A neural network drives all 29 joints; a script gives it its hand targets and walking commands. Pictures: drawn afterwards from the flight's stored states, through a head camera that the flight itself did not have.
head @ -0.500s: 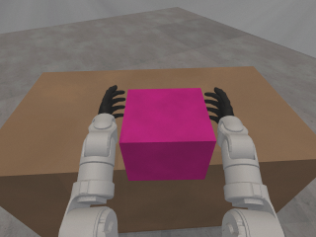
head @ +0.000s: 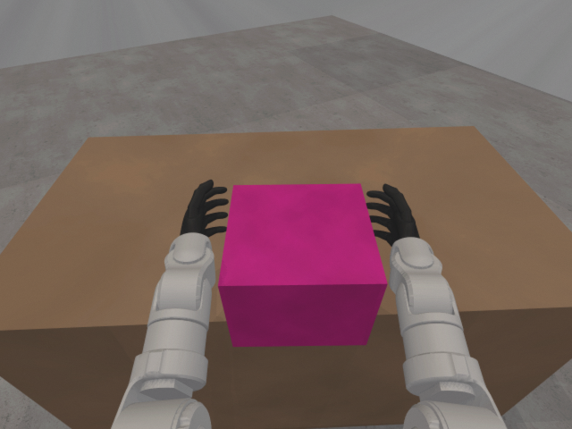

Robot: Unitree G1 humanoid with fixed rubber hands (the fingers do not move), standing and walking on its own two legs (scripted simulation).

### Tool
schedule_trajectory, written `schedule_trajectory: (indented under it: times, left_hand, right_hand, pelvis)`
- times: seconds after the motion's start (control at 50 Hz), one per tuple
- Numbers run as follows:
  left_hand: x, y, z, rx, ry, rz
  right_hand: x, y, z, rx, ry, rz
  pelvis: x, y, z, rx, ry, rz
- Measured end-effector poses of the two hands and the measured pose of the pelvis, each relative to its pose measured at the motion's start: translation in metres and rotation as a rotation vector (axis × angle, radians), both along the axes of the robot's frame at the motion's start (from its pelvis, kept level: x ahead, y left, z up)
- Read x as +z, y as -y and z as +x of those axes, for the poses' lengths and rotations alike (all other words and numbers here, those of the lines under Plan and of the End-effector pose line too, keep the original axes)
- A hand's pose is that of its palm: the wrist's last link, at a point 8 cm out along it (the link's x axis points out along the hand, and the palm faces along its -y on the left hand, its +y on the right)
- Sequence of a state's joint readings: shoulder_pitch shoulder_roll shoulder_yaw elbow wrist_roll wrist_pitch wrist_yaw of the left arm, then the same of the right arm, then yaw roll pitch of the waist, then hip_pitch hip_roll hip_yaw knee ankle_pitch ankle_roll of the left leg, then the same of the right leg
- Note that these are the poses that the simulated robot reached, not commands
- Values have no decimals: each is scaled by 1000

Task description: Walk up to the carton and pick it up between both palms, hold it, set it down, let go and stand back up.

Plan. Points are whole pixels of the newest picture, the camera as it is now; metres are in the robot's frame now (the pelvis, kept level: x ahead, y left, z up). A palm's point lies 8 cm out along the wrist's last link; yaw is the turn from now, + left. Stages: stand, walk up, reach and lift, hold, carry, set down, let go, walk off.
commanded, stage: set down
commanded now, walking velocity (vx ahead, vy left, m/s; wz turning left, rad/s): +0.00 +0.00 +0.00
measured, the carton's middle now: (298, 263) +0.37 +0.00 +0.06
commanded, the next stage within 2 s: none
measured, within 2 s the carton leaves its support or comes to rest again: rests again in 1.92 s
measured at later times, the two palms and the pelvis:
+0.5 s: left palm (202, 240) +0.37 +0.14 +0.11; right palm (400, 237) +0.39 -0.15 +0.11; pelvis -0.01 -0.01 +0.00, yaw -1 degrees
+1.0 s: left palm (208, 246) +0.41 +0.15 +0.06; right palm (384, 245) +0.42 -0.14 +0.05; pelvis +0.03 +0.00 +0.00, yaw +0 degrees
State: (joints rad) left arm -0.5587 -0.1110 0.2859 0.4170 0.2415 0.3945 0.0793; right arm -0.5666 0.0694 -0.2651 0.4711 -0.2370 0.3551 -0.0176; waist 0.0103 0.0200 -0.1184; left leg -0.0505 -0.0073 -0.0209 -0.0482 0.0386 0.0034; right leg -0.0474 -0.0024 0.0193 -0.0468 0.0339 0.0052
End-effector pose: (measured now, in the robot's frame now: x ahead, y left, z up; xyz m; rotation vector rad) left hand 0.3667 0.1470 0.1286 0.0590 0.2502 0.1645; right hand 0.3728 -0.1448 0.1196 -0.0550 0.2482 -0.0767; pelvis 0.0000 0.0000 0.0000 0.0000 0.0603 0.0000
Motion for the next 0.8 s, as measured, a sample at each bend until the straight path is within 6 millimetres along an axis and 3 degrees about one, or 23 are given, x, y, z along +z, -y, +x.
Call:
schedule_trajectory:
  times: [0.22, 0.42, 0.54, 0.8]
  left_hand:
    - [-8, 14, -1, -13, -15, -8]
    - [-15, 9, 4, 6, -11, -14]
    - [-24, 0, 10, 22, -12, -11]
    - [-55, -11, 30, 34, -24, -5]
  right_hand:
    - [-8, 15, -5, -14, -20, 2]
    - [-9, 10, 6, 6, -12, -4]
    - [-15, 0, 18, 23, -8, -12]
    - [-49, -11, 40, 34, -19, -7]
  pelvis:
    - [0, 5, -9, -11, -14, 0]
    - [-1, 8, -12, -20, -52, 0]
    - [-2, 7, -8, -15, -82, 0]
    - [-3, 0, 16, 1, -165, 0]
